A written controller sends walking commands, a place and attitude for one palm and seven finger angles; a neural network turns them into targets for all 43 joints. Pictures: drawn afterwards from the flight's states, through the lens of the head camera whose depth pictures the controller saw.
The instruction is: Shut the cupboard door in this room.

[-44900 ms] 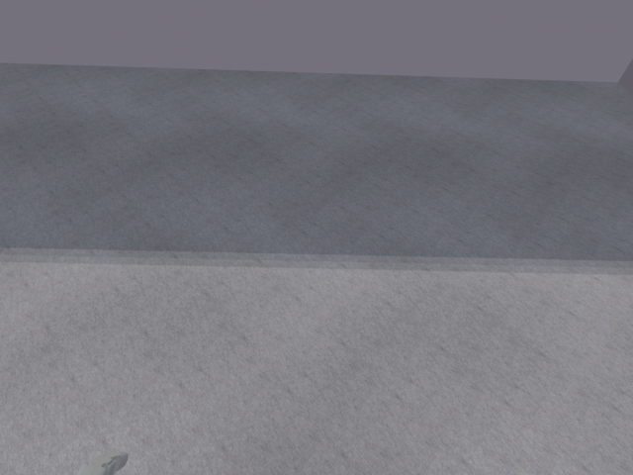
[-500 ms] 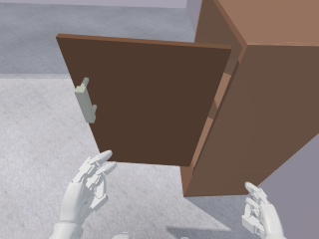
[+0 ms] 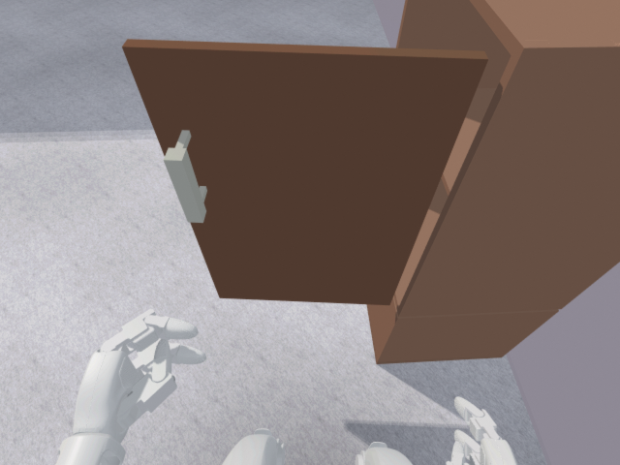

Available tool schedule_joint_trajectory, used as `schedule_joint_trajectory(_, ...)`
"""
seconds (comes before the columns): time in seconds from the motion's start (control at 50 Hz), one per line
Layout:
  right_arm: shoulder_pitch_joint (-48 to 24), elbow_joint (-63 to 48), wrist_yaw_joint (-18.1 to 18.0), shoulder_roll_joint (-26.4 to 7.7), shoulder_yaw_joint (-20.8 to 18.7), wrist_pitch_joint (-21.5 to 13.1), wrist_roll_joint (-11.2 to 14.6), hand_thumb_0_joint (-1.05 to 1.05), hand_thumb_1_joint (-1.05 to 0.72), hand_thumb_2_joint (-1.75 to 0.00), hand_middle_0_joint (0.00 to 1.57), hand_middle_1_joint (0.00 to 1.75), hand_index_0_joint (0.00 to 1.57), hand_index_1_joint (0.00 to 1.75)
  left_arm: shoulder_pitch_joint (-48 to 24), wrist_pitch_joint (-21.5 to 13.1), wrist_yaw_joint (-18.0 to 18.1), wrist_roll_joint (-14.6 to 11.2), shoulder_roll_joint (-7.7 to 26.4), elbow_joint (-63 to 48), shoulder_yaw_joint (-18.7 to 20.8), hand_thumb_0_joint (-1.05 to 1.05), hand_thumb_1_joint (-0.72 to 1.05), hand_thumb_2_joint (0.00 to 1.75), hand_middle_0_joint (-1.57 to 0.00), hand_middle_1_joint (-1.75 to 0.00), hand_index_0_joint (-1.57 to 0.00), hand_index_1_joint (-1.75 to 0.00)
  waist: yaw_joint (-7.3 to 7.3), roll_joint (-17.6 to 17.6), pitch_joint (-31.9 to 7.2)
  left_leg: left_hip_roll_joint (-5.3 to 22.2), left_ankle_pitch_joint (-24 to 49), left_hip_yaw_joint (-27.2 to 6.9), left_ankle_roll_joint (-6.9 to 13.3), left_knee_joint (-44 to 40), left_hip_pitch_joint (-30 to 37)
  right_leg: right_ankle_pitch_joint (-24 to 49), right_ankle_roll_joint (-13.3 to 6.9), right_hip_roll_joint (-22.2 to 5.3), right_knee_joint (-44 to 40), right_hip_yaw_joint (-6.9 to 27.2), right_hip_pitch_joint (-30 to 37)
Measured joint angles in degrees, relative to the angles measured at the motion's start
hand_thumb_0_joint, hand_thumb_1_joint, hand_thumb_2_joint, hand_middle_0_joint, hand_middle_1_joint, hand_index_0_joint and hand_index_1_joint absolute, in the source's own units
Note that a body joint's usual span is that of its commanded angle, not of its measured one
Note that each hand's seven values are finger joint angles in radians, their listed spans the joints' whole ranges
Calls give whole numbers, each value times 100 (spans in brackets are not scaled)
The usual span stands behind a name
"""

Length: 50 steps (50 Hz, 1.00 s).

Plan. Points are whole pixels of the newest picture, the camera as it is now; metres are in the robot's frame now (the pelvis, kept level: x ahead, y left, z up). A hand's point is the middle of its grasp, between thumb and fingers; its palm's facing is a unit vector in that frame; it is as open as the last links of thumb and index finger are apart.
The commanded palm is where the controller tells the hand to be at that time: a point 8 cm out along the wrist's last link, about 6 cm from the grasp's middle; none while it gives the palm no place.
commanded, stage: raise the hand and make a fist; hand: left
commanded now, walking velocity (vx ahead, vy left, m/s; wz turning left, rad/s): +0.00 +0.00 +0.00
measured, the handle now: (190, 177) +0.47 +0.20 +0.10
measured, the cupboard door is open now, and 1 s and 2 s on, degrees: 84 84 84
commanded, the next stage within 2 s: bring the fist close to the handle in 1.06 s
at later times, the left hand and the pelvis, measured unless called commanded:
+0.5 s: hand (147, 347) +0.23 +0.19 +0.09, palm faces +0.02 -1.00 -0.05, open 3.1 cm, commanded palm +0.20 +0.25 +0.09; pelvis +0.02 +0.01 +0.01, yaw +2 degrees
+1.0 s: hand (152, 328) +0.24 +0.18 +0.10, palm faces +0.04 -1.00 -0.04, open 3.1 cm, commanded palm +0.22 +0.23 +0.10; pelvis +0.02 -0.01 +0.02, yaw +1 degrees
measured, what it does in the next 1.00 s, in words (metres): stands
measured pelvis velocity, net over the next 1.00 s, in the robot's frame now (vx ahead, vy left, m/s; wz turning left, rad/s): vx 0.02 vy -0.01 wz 0.02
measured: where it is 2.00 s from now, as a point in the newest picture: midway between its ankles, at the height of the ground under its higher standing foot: outside the picture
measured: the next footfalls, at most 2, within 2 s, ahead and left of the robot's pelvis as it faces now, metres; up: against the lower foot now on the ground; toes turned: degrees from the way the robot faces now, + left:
none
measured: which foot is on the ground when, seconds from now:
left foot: down 0.00-1.00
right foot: down 0.00-1.00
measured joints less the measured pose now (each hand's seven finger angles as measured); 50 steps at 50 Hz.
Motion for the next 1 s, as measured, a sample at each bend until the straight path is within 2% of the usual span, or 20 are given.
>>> schedule_joint_trajectory(0.06, 86, 101, 63, -200, -78, -150, -94, 2, -90, -90, 21, 30, 20, 30, 113, -789, 234, 57, 73, -241, 206, 2, 90, 90, -86, -103, -86, -102, 37, -6, -51, -41, -55, -67, 27, 128, -127, -63, 28, -40, 79, -68, -66)
schedule_joint_trajectory(0.1, 8, 167, 97, -351, -110, -215, -103, 2, -90, -90, 21, 30, 20, 30, 6, -1145, 107, 48, 80, -268, 186, 2, 91, 90, -90, -107, -89, -106, 45, 31, -38, -68, -110, -122, 47, 281, -254, -122, 46, -67, 190, -124, -145)
schedule_joint_trajectory(0.12, -55, 181, 103, -415, -124, -231, -89, 2, -91, -90, 21, 30, 20, 30, -63, -1200, -17, 42, 66, -247, 118, 1, 91, 90, -92, -109, -91, -109, 43, 56, -19, -78, -133, -140, 58, 343, -300, -144, 55, -77, 233, -143, -173)
schedule_joint_trajectory(0.16, -183, 155, 89, -486, -149, -235, -34, 2, -91, -90, 21, 30, 20, 30, -178, -1056, -301, 71, 49, -163, -89, 1, 91, 90, -95, -113, -95, -113, 33, 87, 11, -92, -155, -143, 88, 394, -334, -157, 87, -91, 266, -146, -194)
schedule_joint_trajectory(0.2, -287, 62, 49, -479, -158, -210, 12, 2, -91, -90, 21, 30, 20, 30, -225, -689, -512, 150, 91, -87, -288, 1, 91, 90, -99, -117, -99, -117, 17, 77, 28, -95, -144, -109, 110, 337, -274, -138, 105, -93, 217, -111, -151)
schedule_joint_trajectory(0.24, -358, -61, -2, -410, -145, -161, 26, 2, -91, -90, 21, 30, 20, 30, -189, -320, -558, 207, 196, -78, -360, 1, 91, 90, -103, -121, -102, -121, 4, 38, 19, -86, -121, -61, 108, 205, -141, -102, 108, -82, 104, -61, -48)
schedule_joint_trajectory(0.28, -389, -188, -39, -317, -120, -124, 24, 2, -91, -90, 21, 30, 20, 30, -103, -119, -427, 156, 281, -169, -275, 1, 90, 90, -107, -125, -106, -125, 5, 0, 17, -78, -92, -33, 92, 49, 43, -64, 101, -69, -41, -30, 116)
schedule_joint_trajectory(0.32, -388, -283, -45, -242, -81, -121, 6, 2, -91, -90, 21, 30, 20, 30, -36, -150, -209, 45, 305, -310, -72, 2, 90, 90, -110, -129, -110, -128, 35, -16, 2, -71, -67, -37, 74, -87, 209, -33, 89, -55, -185, -32, 284)
schedule_joint_trajectory(0.38, -390, -325, 9, -215, 2, -145, -31, 1, -91, -90, 21, 30, 20, 30, -105, -435, -5, -82, 265, -421, 258, 2, 90, 90, -116, -135, -116, -134, 96, 9, -45, -79, -50, -101, 57, -188, 339, -18, 78, -51, -326, -93, 454)
schedule_joint_trajectory(0.44, -429, -294, 76, -262, 91, -141, -33, 1, -91, -90, 21, 30, 20, 30, -315, -570, -172, -97, 197, -291, 343, 1, 90, 90, -121, -141, -120, -140, 143, 58, -63, -98, -55, -173, 47, -192, 358, -36, 72, -63, -362, -165, 516)
schedule_joint_trajectory(0.52, -448, -255, 66, -307, 156, -104, 20, 1, -91, -90, 21, 30, 20, 30, -505, -142, -701, -22, 228, 66, 92, 1, 91, 90, -125, -145, -125, -145, 160, 87, -7, -103, -38, -204, 35, -254, 417, -28, 57, -61, -429, -194, 585)
schedule_joint_trajectory(0.58, -404, -230, 12, -281, 161, -71, 26, 1, -90, -90, 21, 30, 21, 30, -477, 165, -856, -63, 347, 142, 57, 1, 90, 90, -127, -148, -127, -147, 129, 43, 44, -78, -9, -178, 11, -380, 550, 6, 36, -33, -534, -164, 690)
schedule_joint_trajectory(0.62, -342, -194, -25, -257, 142, -84, 19, 1, -90, -90, 21, 30, 21, 30, -438, 143, -782, -157, 415, 52, 194, 2, 90, 90, -128, -148, -128, -148, 121, 7, 64, -55, 4, -165, -13, -466, 661, 25, 15, -8, -611, -149, 786)
schedule_joint_trajectory(0.68, -251, -99, -29, -272, 112, -124, 9, 1, -91, -90, 21, 30, 20, 30, -499, -138, -598, -316, 460, -84, 527, 2, 90, 90, -129, -149, -129, -149, 119, 5, 62, -37, 14, -188, -47, -545, 777, 36, -12, 16, -699, -167, 908)
schedule_joint_trajectory(0.74, -220, 5, 9, -353, 94, -135, 23, 1, -91, -90, 21, 30, 20, 30, -708, -331, -618, -422, 403, 27, 730, 2, 90, 90, -129, -150, -129, -149, 102, 63, 47, -42, 24, -225, -63, -565, 796, 34, -23, 15, -728, -203, 944)
schedule_joint_trajectory(0.78, -210, 35, 22, -411, 76, -126, 56, 1, -91, -90, 21, 30, 20, 30, -812, -240, -781, -444, 342, 217, 679, 1, 90, 90, -129, -150, -129, -149, 91, 103, 46, -48, 41, -229, -65, -586, 790, 41, -23, 10, -739, -207, 936)
schedule_joint_trajectory(0.84, -197, 13, 4, -463, 43, -120, 84, 1, -91, -90, 21, 30, 20, 30, -791, 110, -1033, -365, 291, 466, 428, 1, 91, 90, -129, -150, -129, -150, 59, 122, 69, -50, 79, -189, -63, -661, 812, 69, -21, 6, -771, -168, 923)
schedule_joint_trajectory(0.9, -182, -32, -32, -444, 10, -135, 55, 1, -91, -90, 21, 30, 20, 30, -624, 256, -1053, -285, 301, 470, 269, 1, 90, 90, -129, -150, -129, -150, 31, 56, 89, -41, 110, -121, -73, -746, 864, 87, -32, 12, -784, -99, 916)
schedule_joint_trajectory(0.94, -175, -31, -48, -408, -7, -162, 23, 1, -91, -90, 21, 30, 20, 30, -542, 105, -917, -293, 328, 350, 314, 2, 90, 90, -129, -150, -129, -150, 40, -6, 107, -26, 113, -101, -92, -764, 894, 84, -51, 25, -775, -78, 924)
schedule_joint_trajectory(1.0, -190, 20, -17, -378, -17, -206, -2, 1, -91, -90, 21, 30, 20, 30, -567, -337, -672, -360, 325, 181, 527, 2, 90, 90, -130, -150, -129, -150, 66, -49, 107, -12, 94, -134, -123, -712, 873, 57, -82, 39, -725, -109, 913)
